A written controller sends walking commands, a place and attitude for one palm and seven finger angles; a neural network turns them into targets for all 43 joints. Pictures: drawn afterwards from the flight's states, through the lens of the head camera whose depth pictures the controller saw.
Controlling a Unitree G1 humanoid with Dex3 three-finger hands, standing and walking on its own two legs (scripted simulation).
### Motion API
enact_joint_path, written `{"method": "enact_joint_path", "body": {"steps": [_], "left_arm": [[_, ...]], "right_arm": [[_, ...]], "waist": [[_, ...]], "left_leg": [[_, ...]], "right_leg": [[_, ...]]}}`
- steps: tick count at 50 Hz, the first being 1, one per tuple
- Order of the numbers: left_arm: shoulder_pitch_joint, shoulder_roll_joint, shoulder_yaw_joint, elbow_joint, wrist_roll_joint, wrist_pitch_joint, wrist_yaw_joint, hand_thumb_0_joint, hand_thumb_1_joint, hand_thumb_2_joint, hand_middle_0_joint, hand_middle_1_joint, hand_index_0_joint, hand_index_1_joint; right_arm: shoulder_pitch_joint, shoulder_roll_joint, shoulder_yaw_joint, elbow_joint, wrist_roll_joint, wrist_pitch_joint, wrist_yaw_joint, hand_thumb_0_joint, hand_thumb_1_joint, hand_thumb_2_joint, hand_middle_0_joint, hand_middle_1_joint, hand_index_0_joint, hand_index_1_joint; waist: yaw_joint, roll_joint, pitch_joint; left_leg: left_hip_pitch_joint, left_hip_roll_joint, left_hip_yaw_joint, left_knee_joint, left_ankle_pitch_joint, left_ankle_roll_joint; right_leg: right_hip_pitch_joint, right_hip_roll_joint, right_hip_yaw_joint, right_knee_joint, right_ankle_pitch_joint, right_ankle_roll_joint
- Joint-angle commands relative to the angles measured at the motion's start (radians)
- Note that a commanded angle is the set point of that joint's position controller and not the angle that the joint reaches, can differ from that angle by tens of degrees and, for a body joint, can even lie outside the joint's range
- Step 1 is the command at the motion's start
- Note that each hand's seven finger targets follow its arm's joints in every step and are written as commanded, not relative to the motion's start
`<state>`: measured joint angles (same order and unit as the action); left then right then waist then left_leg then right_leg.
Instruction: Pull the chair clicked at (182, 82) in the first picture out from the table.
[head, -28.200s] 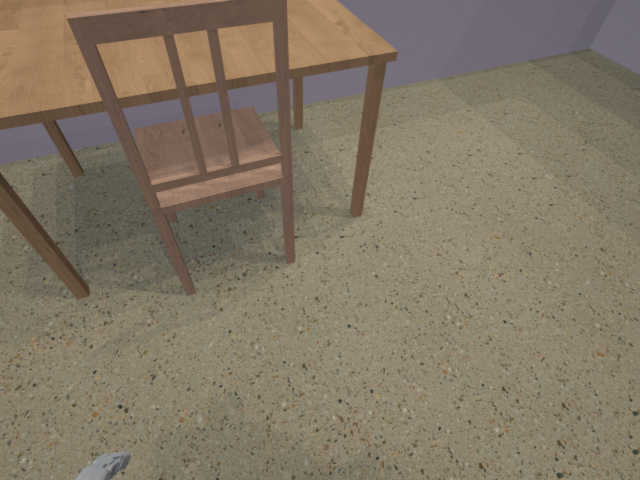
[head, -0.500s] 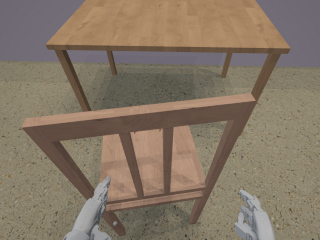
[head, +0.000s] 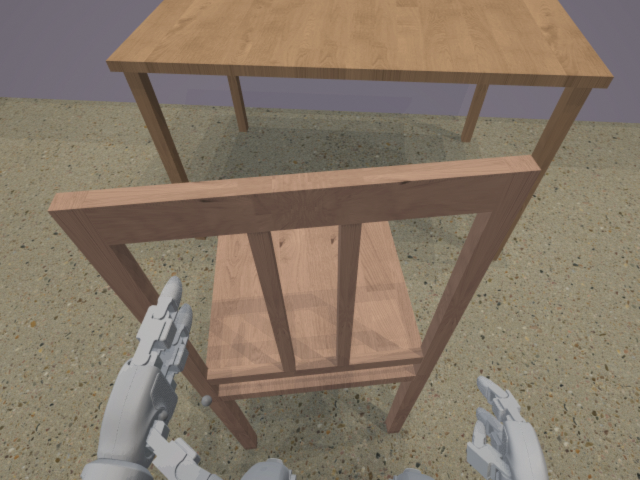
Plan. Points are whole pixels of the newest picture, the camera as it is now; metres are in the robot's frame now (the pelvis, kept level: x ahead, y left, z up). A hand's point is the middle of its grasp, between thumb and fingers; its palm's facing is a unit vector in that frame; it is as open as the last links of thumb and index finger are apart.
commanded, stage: draw the hand back to the body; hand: left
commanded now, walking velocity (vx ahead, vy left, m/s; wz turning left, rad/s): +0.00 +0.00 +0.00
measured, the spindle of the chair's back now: (277, 314) +0.32 +0.09 +0.01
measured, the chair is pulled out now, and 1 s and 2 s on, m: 0.54 0.54 0.54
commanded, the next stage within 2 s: step back with the hand held close in 1.24 s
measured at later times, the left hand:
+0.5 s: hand (90, 368) +0.19 +0.22 +0.15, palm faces +0.28 -0.86 -0.42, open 14.1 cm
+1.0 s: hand out of the picture +0.24 +0.27 +0.23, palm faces +0.48 -0.76 -0.44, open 8.0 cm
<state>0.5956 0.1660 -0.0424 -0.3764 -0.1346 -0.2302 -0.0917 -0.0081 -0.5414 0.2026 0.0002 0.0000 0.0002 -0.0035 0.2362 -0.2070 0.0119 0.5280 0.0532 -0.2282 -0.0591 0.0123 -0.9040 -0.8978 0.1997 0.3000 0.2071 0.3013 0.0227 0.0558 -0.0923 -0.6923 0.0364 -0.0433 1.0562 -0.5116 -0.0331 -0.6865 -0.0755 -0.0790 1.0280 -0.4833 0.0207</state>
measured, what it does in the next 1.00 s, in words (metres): rises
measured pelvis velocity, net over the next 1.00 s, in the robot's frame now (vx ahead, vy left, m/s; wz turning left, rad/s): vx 0.05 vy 0.01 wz -0.02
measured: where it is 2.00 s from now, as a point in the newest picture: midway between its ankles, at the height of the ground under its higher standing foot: outside the picture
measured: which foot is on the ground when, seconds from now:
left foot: down 0.00-1.00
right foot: down 0.00-1.00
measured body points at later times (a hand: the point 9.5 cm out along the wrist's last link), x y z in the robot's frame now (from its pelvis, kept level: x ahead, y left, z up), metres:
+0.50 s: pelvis +0.02 +0.00 +0.05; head +0.02 -0.03 +0.50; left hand +0.17 +0.26 +0.18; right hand +0.20 -0.22 -0.03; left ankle +0.01 +0.14 -0.67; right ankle +0.02 -0.13 -0.67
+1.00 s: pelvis +0.05 +0.01 +0.07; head +0.04 -0.02 +0.52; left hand +0.21 +0.31 +0.26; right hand +0.24 -0.21 -0.02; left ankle +0.01 +0.14 -0.67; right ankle +0.02 -0.13 -0.67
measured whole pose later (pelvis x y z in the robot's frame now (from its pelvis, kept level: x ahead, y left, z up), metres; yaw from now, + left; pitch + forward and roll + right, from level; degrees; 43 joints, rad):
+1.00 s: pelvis +0.05 +0.01 +0.07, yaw -1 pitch -4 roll +0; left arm 0.46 0.36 0.36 -0.44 -0.05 -0.04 0.15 0.01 0.79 0.85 -0.20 -0.28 -0.19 -0.28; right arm 0.16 -0.23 0.02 0.67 0.01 -0.13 -0.08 0.01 -0.90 -0.90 0.20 0.30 0.21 0.30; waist 0.08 0.07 0.04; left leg -0.09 0.03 0.00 0.48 -0.32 -0.02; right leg -0.10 -0.06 -0.07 0.46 -0.29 0.04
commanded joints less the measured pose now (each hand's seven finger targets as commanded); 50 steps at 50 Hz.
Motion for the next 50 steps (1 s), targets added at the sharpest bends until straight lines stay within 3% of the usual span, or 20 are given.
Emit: {"method": "enact_joint_path", "body": {"steps": [1, 5, 8, 9, 10, 11, 13, 15, 16, 24, 25, 28, 32, 38, 40, 43, 46, 49, 50], "left_arm": [[0.029, 0.138, 0.121, -0.261, -0.046, 0.025, -0.036, 0.000, -0.550, 0.200, 0.000, 0.000, 0.000, 0.000], [-0.012, 0.177, 0.221, -0.327, -0.098, 0.020, 0.006, 0.000, -0.477, 0.235, -0.010, -0.015, -0.010, -0.015], [-0.026, 0.154, 0.219, -0.287, -0.120, 0.007, -0.004, 0.000, -0.369, 0.287, -0.025, -0.037, -0.025, -0.037], [0.035, 0.312, 0.249, -0.241, 0.048, 0.085, 0.116, 0.000, -0.332, 0.305, -0.030, -0.045, -0.030, -0.045], [0.042, 0.237, 0.211, -0.262, 0.063, 0.123, 0.163, 0.000, -0.296, 0.322, -0.035, -0.053, -0.035, -0.053], [0.038, 0.210, 0.191, -0.282, 0.067, 0.136, 0.181, 0.000, -0.260, 0.340, -0.040, -0.060, -0.040, -0.060], [-0.014, 0.246, 0.214, -0.299, 0.083, 0.149, 0.210, 0.000, -0.188, 0.375, -0.050, -0.075, -0.050, -0.075], [-0.040, 0.308, 0.279, -0.293, 0.091, 0.155, 0.236, 0.000, -0.115, 0.410, -0.060, -0.090, -0.060, -0.090], [-0.043, 0.300, 0.279, -0.289, 0.093, 0.154, 0.242, 0.000, -0.079, 0.428, -0.065, -0.097, -0.065, -0.097], [-0.082, 0.315, 0.330, -0.306, 0.104, 0.134, 0.264, 0.000, 0.211, 0.567, -0.105, -0.157, -0.105, -0.157], [-0.088, 0.323, 0.342, -0.288, 0.107, 0.140, 0.265, 0.000, 0.248, 0.585, -0.110, -0.165, -0.110, -0.165], [-0.094, 0.295, 0.343, -0.251, 0.104, 0.134, 0.261, 0.000, 0.356, 0.637, -0.125, -0.187, -0.125, -0.187], [-0.108, 0.315, 0.393, -0.231, 0.103, 0.131, 0.256, 0.000, 0.501, 0.707, -0.145, -0.218, -0.145, -0.218], [-0.155, 0.373, 0.477, -0.309, 0.102, 0.126, 0.259, 0.000, 0.719, 0.813, -0.175, -0.262, -0.175, -0.262], [-0.184, 0.396, 0.508, -0.314, 0.100, 0.131, 0.261, 0.000, 0.791, 0.848, -0.185, -0.278, -0.185, -0.278], [-0.206, 0.399, 0.532, -0.299, 0.093, 0.133, 0.262, 0.000, 0.900, 0.900, -0.200, -0.300, -0.200, -0.300], [-0.160, 0.319, 0.476, -0.203, 0.091, 0.150, 0.245, 0.000, 0.900, 0.900, -0.200, -0.300, -0.200, -0.300], [-0.161, 0.337, 0.486, -0.218, 0.092, 0.152, 0.239, 0.000, 0.900, 0.900, -0.200, -0.300, -0.200, -0.300], [-0.167, 0.339, 0.482, -0.225, 0.092, 0.153, 0.237, 0.000, 0.900, 0.900, -0.200, -0.300, -0.200, -0.300]], "right_arm": [[-0.107, -0.123, -0.054, -0.208, 0.011, -0.053, -0.042, 0.000, -0.900, -0.900, 0.200, 0.300, 0.200, 0.300], [-0.095, -0.105, -0.046, -0.176, 0.018, -0.068, -0.062, 0.000, -0.900, -0.900, 0.200, 0.300, 0.200, 0.300], [-0.089, -0.106, -0.037, -0.147, 0.023, -0.091, -0.064, 0.000, -0.900, -0.900, 0.200, 0.300, 0.200, 0.300], [-0.087, -0.100, -0.030, -0.120, -0.002, -0.045, -0.076, 0.000, -0.900, -0.900, 0.200, 0.300, 0.200, 0.300], [-0.091, -0.087, -0.025, -0.135, -0.005, -0.031, -0.075, 0.000, -0.900, -0.900, 0.200, 0.300, 0.200, 0.300], [-0.075, -0.090, -0.026, -0.138, -0.007, -0.023, -0.073, 0.000, -0.900, -0.900, 0.200, 0.300, 0.200, 0.300], [-0.101, -0.092, -0.016, -0.125, -0.014, -0.006, -0.078, 0.000, -0.900, -0.900, 0.200, 0.300, 0.200, 0.300], [-0.117, -0.096, -0.014, -0.109, -0.018, 0.002, -0.084, 0.000, -0.900, -0.900, 0.200, 0.300, 0.200, 0.300], [-0.120, -0.093, -0.011, -0.110, -0.020, 0.004, -0.085, 0.000, -0.900, -0.900, 0.200, 0.300, 0.200, 0.300], [-0.155, -0.102, -0.008, -0.072, -0.032, -0.011, -0.078, 0.000, -0.900, -0.900, 0.200, 0.300, 0.200, 0.300], [-0.157, -0.104, -0.008, -0.061, -0.032, -0.011, -0.075, 0.000, -0.900, -0.900, 0.200, 0.300, 0.200, 0.300], [-0.164, -0.107, -0.013, -0.047, -0.035, -0.008, -0.068, 0.000, -0.900, -0.900, 0.200, 0.300, 0.200, 0.300], [-0.173, -0.111, -0.017, -0.030, -0.039, 0.002, -0.059, 0.000, -0.900, -0.900, 0.200, 0.300, 0.200, 0.300], [-0.180, -0.108, -0.016, -0.022, -0.042, 0.012, -0.047, 0.000, -0.900, -0.900, 0.200, 0.300, 0.200, 0.300], [-0.185, -0.110, -0.015, -0.014, -0.043, 0.017, -0.043, 0.000, -0.900, -0.900, 0.200, 0.300, 0.200, 0.300], [-0.179, -0.113, -0.020, -0.010, -0.043, 0.027, -0.044, 0.000, -0.900, -0.900, 0.200, 0.300, 0.200, 0.300], [-0.179, -0.114, -0.025, -0.003, -0.043, 0.047, -0.034, 0.000, -0.900, -0.900, 0.200, 0.300, 0.200, 0.300], [-0.183, -0.124, -0.035, -0.009, -0.044, 0.064, -0.027, 0.000, -0.900, -0.900, 0.200, 0.300, 0.200, 0.300], [-0.189, -0.126, -0.034, -0.007, -0.044, 0.067, -0.026, 0.000, -0.900, -0.900, 0.200, 0.300, 0.200, 0.300]], "waist": [[-0.009, -0.105, -0.144], [0.003, -0.084, -0.127], [-0.011, -0.069, -0.073], [0.052, -0.020, -0.088], [0.027, -0.001, -0.024], [0.019, -0.015, -0.029], [0.018, 0.014, 0.016], [0.027, -0.002, 0.036], [0.025, -0.021, 0.033], [0.038, 0.001, 0.031], [0.037, 0.029, 0.038], [0.035, -0.035, 0.063], [0.043, -0.054, 0.063], [0.055, 0.045, 0.025], [0.054, 0.062, 0.044], [0.052, 0.032, 0.040], [0.043, -0.024, 0.085], [0.048, -0.051, 0.046], [0.047, -0.016, 0.043]], "left_leg": [[0.074, -0.031, 0.004, -0.216, 0.157, 0.051], [0.117, -0.027, -0.004, -0.238, 0.204, 0.052], [0.139, -0.025, -0.003, -0.256, 0.207, 0.048], [0.204, -0.005, 0.007, -0.287, 0.214, 0.046], [0.221, -0.015, 0.013, -0.301, 0.210, 0.045], [0.243, -0.011, 0.009, -0.313, 0.218, 0.043], [0.281, -0.006, 0.011, -0.337, 0.224, 0.045], [0.302, -0.007, 0.009, -0.365, 0.232, 0.045], [0.331, -0.008, 0.011, -0.385, 0.232, 0.046], [0.475, -0.008, 0.005, -0.513, 0.289, 0.052], [0.479, -0.011, 0.004, -0.522, 0.300, 0.050], [0.505, -0.005, 0.006, -0.557, 0.320, 0.053], [0.529, -0.004, 0.011, -0.588, 0.389, 0.056], [0.579, 0.000, 0.012, -0.621, 0.506, 0.048], [0.576, 0.000, 0.009, -0.625, 0.523, 0.042], [0.599, 0.006, 0.016, -0.630, 0.558, 0.046], [0.589, 0.011, 0.020, -0.634, 0.572, 0.048], [0.597, 0.012, 0.023, -0.634, 0.592, 0.053], [0.598, 0.008, 0.022, -0.634, 0.591, 0.051]], "right_leg": [[0.177, 0.030, 0.026, -0.243, 0.082, -0.031], [0.213, 0.039, 0.016, -0.272, 0.124, -0.034], [0.215, 0.040, 0.016, -0.303, 0.130, -0.031], [0.282, 0.008, 0.068, -0.360, 0.142, -0.055], [0.273, 0.000, 0.064, -0.399, 0.147, -0.054], [0.281, -0.003, 0.050, -0.399, 0.164, -0.050], [0.289, 0.000, 0.043, -0.436, 0.167, -0.052], [0.322, 0.002, 0.047, -0.476, 0.171, -0.055], [0.334, 0.002, 0.045, -0.486, 0.172, -0.051], [0.432, 0.008, 0.027, -0.552, 0.240, -0.047], [0.447, 0.010, 0.030, -0.565, 0.251, -0.048], [0.465, 0.013, 0.023, -0.582, 0.275, -0.042], [0.517, 0.016, 0.023, -0.592, 0.356, -0.043], [0.588, 0.017, 0.025, -0.594, 0.457, -0.051], [0.598, 0.022, 0.027, -0.605, 0.469, -0.056], [0.608, 0.022, 0.023, -0.609, 0.505, -0.051], [0.593, 0.024, 0.013, -0.616, 0.515, -0.046], [0.617, 0.020, 0.013, -0.612, 0.545, -0.042], [0.618, 0.022, 0.018, -0.616, 0.539, -0.046]]}}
